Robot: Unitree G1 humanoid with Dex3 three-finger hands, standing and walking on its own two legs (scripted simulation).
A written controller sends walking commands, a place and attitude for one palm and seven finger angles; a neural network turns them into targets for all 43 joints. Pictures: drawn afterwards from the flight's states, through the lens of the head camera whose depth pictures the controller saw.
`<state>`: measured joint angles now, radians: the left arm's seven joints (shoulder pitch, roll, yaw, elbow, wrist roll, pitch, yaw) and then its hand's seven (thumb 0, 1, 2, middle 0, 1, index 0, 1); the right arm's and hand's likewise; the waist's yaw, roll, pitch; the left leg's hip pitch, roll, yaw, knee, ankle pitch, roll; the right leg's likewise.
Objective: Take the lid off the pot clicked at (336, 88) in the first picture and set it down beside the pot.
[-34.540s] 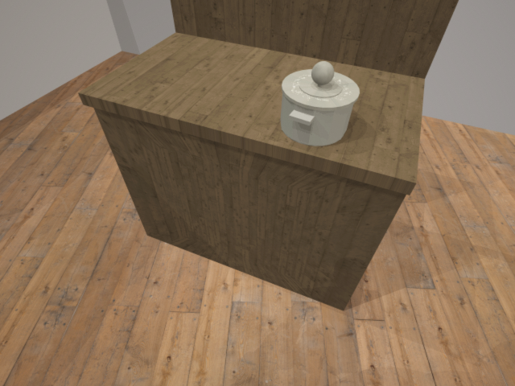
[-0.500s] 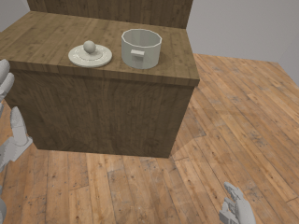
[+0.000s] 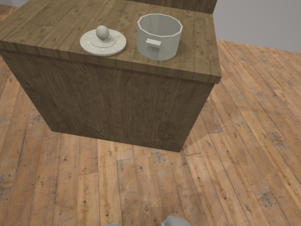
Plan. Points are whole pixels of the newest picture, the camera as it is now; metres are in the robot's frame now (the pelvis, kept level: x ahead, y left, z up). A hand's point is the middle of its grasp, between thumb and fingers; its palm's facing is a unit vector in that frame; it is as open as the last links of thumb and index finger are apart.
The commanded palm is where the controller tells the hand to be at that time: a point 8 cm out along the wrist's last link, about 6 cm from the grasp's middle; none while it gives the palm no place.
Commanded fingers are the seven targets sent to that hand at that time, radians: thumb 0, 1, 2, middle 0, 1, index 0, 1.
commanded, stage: stop stepping back and stand still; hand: left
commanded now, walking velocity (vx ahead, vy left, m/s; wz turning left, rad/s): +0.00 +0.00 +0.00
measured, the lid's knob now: (102, 32) +0.78 +0.22 +0.06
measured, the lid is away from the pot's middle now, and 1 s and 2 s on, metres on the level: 0.22 0.22 0.22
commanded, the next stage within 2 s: let the arm hang, fingers relaxed in 0.46 s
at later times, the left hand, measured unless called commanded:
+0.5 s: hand out of the picture +0.12 +0.16 -0.16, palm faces +0.00 -0.98 -0.20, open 7.3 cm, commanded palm none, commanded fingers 0.00 0.90 0.90 -0.20 -0.30 -0.20 -0.30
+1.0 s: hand out of the picture +0.08 +0.17 -0.17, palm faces +0.00 -0.98 -0.20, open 7.3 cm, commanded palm none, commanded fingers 0.00 0.90 0.90 -0.20 -0.30 -0.20 -0.30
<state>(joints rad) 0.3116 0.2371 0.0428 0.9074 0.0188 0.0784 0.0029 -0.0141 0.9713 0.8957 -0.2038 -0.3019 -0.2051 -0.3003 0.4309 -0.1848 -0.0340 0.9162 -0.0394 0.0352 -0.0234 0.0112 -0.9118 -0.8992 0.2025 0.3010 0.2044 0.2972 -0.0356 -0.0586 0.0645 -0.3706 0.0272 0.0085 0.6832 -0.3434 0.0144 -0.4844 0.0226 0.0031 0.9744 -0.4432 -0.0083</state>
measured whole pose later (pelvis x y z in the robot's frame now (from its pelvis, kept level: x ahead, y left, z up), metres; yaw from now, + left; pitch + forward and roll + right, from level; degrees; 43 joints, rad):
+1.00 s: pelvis +0.05 -0.01 +0.01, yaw -2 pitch -2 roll +0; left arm 0.23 0.16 0.04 1.08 0.01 0.02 0.04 0.01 0.92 0.90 -0.20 -0.30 -0.20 -0.30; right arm 0.29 -0.12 -0.04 1.07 -0.01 0.02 -0.04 0.01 -0.91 -0.90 0.20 0.30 0.20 0.30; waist -0.02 -0.01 0.08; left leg -0.14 0.05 0.05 0.52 -0.35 -0.01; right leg -0.12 0.02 0.04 0.49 -0.34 0.00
